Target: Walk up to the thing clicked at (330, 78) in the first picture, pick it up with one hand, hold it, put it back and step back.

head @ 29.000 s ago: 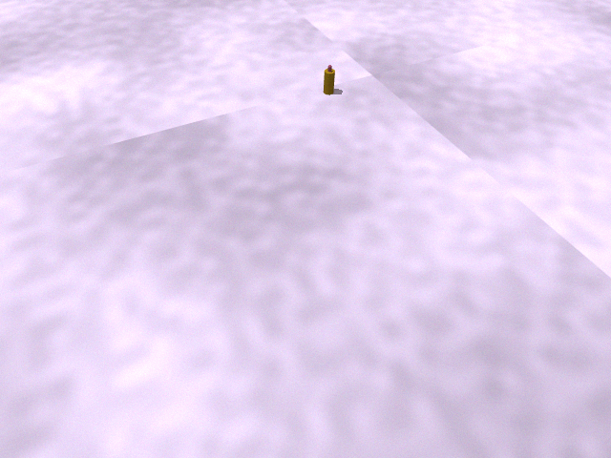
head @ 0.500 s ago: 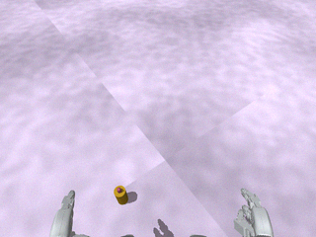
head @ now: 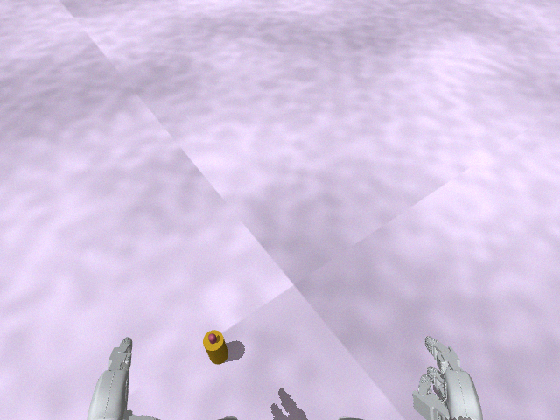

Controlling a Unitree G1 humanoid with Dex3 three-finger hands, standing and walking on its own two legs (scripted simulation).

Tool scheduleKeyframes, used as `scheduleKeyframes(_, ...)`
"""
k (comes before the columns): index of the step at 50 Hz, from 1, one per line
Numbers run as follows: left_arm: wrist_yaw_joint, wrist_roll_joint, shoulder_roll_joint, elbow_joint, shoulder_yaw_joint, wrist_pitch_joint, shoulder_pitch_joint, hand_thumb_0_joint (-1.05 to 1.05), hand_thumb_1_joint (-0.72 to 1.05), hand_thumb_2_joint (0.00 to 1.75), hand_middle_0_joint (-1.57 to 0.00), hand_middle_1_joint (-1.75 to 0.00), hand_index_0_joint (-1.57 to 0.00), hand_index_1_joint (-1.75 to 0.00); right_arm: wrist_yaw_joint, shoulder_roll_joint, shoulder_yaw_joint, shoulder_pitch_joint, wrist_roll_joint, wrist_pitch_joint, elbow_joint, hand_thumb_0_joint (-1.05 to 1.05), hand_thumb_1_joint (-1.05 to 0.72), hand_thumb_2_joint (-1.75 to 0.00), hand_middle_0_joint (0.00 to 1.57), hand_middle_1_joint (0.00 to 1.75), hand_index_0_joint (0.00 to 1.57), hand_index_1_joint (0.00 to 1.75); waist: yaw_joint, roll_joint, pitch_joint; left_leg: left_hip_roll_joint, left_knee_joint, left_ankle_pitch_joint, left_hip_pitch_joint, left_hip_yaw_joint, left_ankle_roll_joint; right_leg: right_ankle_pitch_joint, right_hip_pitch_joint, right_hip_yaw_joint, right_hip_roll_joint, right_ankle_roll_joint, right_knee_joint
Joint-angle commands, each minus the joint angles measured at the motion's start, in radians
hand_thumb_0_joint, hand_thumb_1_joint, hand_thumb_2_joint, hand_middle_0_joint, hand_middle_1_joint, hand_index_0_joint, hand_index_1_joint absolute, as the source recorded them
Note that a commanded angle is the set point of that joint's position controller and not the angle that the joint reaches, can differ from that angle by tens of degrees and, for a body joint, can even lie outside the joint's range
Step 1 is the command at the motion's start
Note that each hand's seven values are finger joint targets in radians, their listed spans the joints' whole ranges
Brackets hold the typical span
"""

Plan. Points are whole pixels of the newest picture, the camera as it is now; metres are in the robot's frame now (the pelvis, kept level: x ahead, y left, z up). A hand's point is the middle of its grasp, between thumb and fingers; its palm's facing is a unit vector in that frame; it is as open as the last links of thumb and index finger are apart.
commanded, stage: home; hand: left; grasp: from the side
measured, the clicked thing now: (215, 345) +0.43 +0.21 -0.64
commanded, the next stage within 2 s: stand in 0.12 s
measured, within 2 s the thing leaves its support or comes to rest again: neither
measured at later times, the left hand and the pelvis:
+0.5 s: hand (157, 402) +0.17 +0.18 -0.06, palm faces +0.10 -0.96 -0.28, open 13.4 cm; pelvis +0.00 +0.00 +0.00, yaw +0 degrees
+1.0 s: hand out of the picture +0.08 +0.25 -0.11, palm faces -0.01 -0.94 -0.35, open 7.4 cm; pelvis -0.01 +0.01 +0.03, yaw +0 degrees
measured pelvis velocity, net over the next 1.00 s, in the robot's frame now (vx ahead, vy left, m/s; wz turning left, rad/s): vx -0.01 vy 0.01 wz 0.00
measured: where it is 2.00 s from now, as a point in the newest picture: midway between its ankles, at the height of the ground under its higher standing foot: outside the picture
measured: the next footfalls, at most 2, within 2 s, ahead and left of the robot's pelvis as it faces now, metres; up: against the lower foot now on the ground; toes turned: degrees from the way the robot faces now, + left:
none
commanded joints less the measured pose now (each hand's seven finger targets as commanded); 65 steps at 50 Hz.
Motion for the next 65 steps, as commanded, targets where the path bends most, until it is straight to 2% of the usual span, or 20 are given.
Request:
scheduleKeyframes(1,0.013,0.010,0.101,-0.188,0.055,-0.058,-0.018,0.00,-0.54,0.06,-0.05,-0.06,-0.05,-0.06,-0.016,-0.121,-0.049,-0.065,-0.001,-0.051,-0.159,0.00,-0.90,-0.90,0.20,0.30,0.20,0.30,0.000,0.005,-0.083,-0.028,-0.160,0.238,0.074,0.011,0.010,0.202,0.051,-0.016,0.037,-0.019,-0.142)
scheduleKeyframes(3,0.011,0.007,0.073,-0.157,0.038,-0.052,-0.010,0.00,-0.50,0.08,-0.05,-0.06,-0.05,-0.06,-0.014,-0.118,-0.045,-0.076,-0.001,-0.055,-0.166,0.00,-0.90,-0.90,0.20,0.30,0.20,0.30,-0.001,-0.001,-0.059,-0.028,-0.166,0.207,0.052,0.009,0.012,0.177,0.040,-0.018,0.037,-0.018,-0.144)
scheduleKeyframes(8,0.016,0.008,0.127,-0.250,0.072,-0.062,-0.065,0.00,-0.53,0.07,-0.05,-0.06,-0.05,-0.06,-0.016,-0.122,-0.049,-0.065,0.000,-0.055,-0.164,0.00,-0.90,-0.90,0.20,0.30,0.20,0.30,0.009,0.018,-0.089,-0.030,-0.165,0.208,0.067,0.009,0.011,0.177,0.054,-0.017,0.034,-0.018,-0.147)
scheduleKeyframes(11,0.012,0.006,0.093,-0.206,0.047,-0.058,-0.031,0.00,-0.52,0.07,-0.05,-0.06,-0.05,-0.06,-0.017,-0.120,-0.046,-0.065,0.000,-0.057,-0.161,0.00,-0.90,-0.90,0.20,0.30,0.20,0.30,0.000,0.010,-0.078,-0.029,-0.158,0.221,0.068,0.015,0.012,0.193,0.042,-0.012,0.035,-0.017,-0.144)
scheduleKeyframes(14,0.011,0.008,0.087,-0.185,0.047,-0.056,-0.025,0.00,-0.28,0.31,-0.20,-0.30,-0.20,-0.30,-0.016,-0.123,-0.050,-0.072,-0.002,-0.056,-0.166,0.00,-0.90,-0.90,0.20,0.30,0.20,0.30,0.003,0.006,-0.088,-0.026,-0.166,0.221,0.064,0.005,0.010,0.185,0.045,-0.021,0.039,-0.020,-0.136)
scheduleKeyframes(17,0.015,0.009,0.119,-0.236,0.066,-0.062,-0.055,0.00,-0.04,0.55,-0.20,-0.30,-0.20,-0.30,-0.017,-0.124,-0.051,-0.062,-0.001,-0.054,-0.164,0.00,-0.90,-0.90,0.20,0.30,0.20,0.30,0.010,0.023,-0.102,-0.028,-0.163,0.232,0.073,0.010,0.009,0.196,0.050,-0.018,0.037,-0.020,-0.138)
scheduleKeyframes(19,0.014,0.010,0.090,-0.187,0.043,-0.058,-0.029,0.00,0.12,0.71,-0.20,-0.30,-0.20,-0.30,-0.018,-0.120,-0.048,-0.064,-0.001,-0.058,-0.162,0.00,-0.90,-0.90,0.20,0.30,0.20,0.30,0.001,-0.013,-0.079,-0.029,-0.157,0.222,0.063,0.011,0.012,0.192,0.043,-0.017,0.036,-0.015,-0.143)
scheduleKeyframes(21,0.015,0.008,0.106,-0.203,0.058,-0.058,-0.041,0.00,0.28,0.87,-0.20,-0.30,-0.20,-0.30,-0.018,-0.120,-0.047,-0.070,-0.002,-0.058,-0.163,0.00,-0.90,-0.90,0.20,0.30,0.20,0.30,0.003,0.001,-0.065,-0.032,-0.159,0.189,0.051,0.015,0.015,0.166,0.038,-0.013,0.032,-0.015,-0.156)
scheduleKeyframes(24,0.010,0.008,0.088,-0.168,0.046,-0.056,-0.021,0.00,0.52,0.90,-0.20,-0.30,-0.20,-0.30,-0.017,-0.119,-0.046,-0.073,-0.002,-0.059,-0.163,0.00,-0.90,-0.90,0.20,0.30,0.20,0.30,0.002,-0.010,-0.043,-0.034,-0.162,0.156,0.037,0.019,0.017,0.134,0.023,-0.010,0.031,-0.013,-0.163)
scheduleKeyframes(29,0.009,0.006,0.102,-0.202,0.061,-0.056,-0.008,0.00,0.90,0.90,-0.20,-0.30,-0.20,-0.30,-0.017,-0.122,-0.048,-0.073,0.000,-0.057,-0.174,0.00,-0.90,-0.90,0.20,0.30,0.20,0.30,0.012,-0.007,-0.100,-0.035,-0.145,0.218,0.057,0.020,0.018,0.198,0.054,-0.007,0.027,-0.013,-0.154)
scheduleKeyframes(30,0.010,0.009,0.100,-0.200,0.057,-0.058,-0.023,0.00,0.90,0.90,-0.20,-0.30,-0.20,-0.30,-0.020,-0.122,-0.049,-0.069,-0.001,-0.057,-0.166,0.00,-0.90,-0.90,0.20,0.30,0.20,0.30,0.002,-0.017,-0.107,-0.033,-0.142,0.223,0.066,0.020,0.017,0.203,0.056,-0.005,0.029,-0.012,-0.150)
scheduleKeyframes(31,-0.032,0.104,0.229,0.151,0.098,-0.173,-0.213,0.00,0.90,0.90,-0.20,-0.30,-0.20,-0.30,0.040,-0.265,-0.093,-0.127,-0.114,0.016,0.049,0.00,-0.90,-0.90,0.20,0.30,0.20,0.30,0.032,-0.072,0.062,0.009,-0.198,0.340,0.097,-0.045,0.044,0.247,0.148,0.088,-0.051,-0.074,-0.176)
scheduleKeyframes(32,-0.057,0.114,0.239,0.252,0.106,-0.217,-0.174,0.00,0.90,0.90,-0.20,-0.30,-0.20,-0.30,0.077,-0.257,-0.102,-0.111,-0.128,0.045,0.093,0.00,-0.90,-0.90,0.20,0.30,0.20,0.30,0.039,-0.089,0.001,0.007,-0.178,0.336,0.138,-0.015,0.068,0.280,0.172,0.122,-0.073,-0.098,-0.188)
scheduleKeyframes(35,-0.091,0.088,0.255,0.358,0.091,-0.279,-0.206,0.00,0.90,0.90,-0.20,-0.30,-0.20,-0.30,0.121,-0.238,-0.098,-0.110,-0.089,0.066,0.122,0.00,-0.90,-0.90,0.20,0.30,0.20,0.30,0.023,-0.042,0.002,-0.002,-0.236,0.282,0.178,-0.035,0.083,0.265,0.192,0.144,-0.081,-0.094,-0.218)
scheduleKeyframes(38,-0.104,0.060,0.248,0.460,0.085,-0.294,-0.223,0.00,0.90,0.90,-0.20,-0.30,-0.20,-0.30,0.151,-0.254,-0.112,-0.127,-0.062,0.068,0.154,0.00,-0.90,-0.90,0.20,0.30,0.20,0.30,0.046,-0.024,-0.001,0.008,-0.282,0.263,0.235,-0.051,0.076,0.243,0.190,0.120,-0.076,-0.076,-0.237)
scheduleKeyframes(44,-0.098,0.054,0.251,0.647,0.075,-0.307,-0.273,0.00,0.90,0.90,-0.20,-0.30,-0.20,-0.30,0.158,-0.266,-0.110,-0.159,-0.064,0.080,0.251,0.00,-0.90,-0.90,0.20,0.30,0.20,0.30,0.047,0.030,0.035,0.041,-0.411,0.286,0.264,-0.092,0.071,0.266,0.283,0.088,-0.066,-0.050,-0.291)
scheduleKeyframes(49,-0.093,0.049,0.279,0.773,0.072,-0.310,-0.280,0.00,0.90,0.90,-0.20,-0.30,-0.20,-0.30,0.156,-0.278,-0.106,-0.146,-0.051,0.092,0.329,0.00,-0.90,-0.90,0.20,0.30,0.20,0.30,0.037,-0.026,0.069,0.040,-0.468,0.324,0.322,-0.086,0.061,0.317,0.334,0.102,-0.086,-0.051,-0.380)
scheduleKeyframes(54,-0.092,0.041,0.286,0.875,0.062,-0.304,-0.287,0.00,0.90,0.90,-0.20,-0.30,-0.20,-0.30,0.156,-0.297,-0.099,-0.156,-0.045,0.100,0.401,0.00,-0.90,-0.90,0.20,0.30,0.20,0.30,0.039,-0.015,0.101,0.053,-0.547,0.324,0.374,-0.094,0.049,0.294,0.371,0.100,-0.092,-0.039,-0.461)
scheduleKeyframes(61,-0.097,0.040,0.303,0.978,0.054,-0.298,-0.308,0.00,0.90,0.90,-0.20,-0.30,-0.20,-0.30,0.156,-0.314,-0.093,-0.170,-0.038,0.109,0.472,0.00,-0.90,-0.90,0.20,0.30,0.20,0.30,0.037,-0.003,0.155,0.058,-0.664,0.196,0.367,-0.108,0.037,0.240,0.411,0.097,-0.091,-0.025,-0.529)
scheduleKeyframes(65,-0.097,0.039,0.308,1.018,0.052,-0.302,-0.317,0.00,0.90,0.90,-0.20,-0.30,-0.20,-0.30,0.157,-0.308,-0.089,-0.173,-0.036,0.105,0.501,0.00,-0.90,-0.90,0.20,0.30,0.20,0.30,0.037,-0.030,0.128,0.060,-0.661,0.271,0.424,-0.094,0.034,0.278,0.428,0.107,-0.108,-0.024,-0.561)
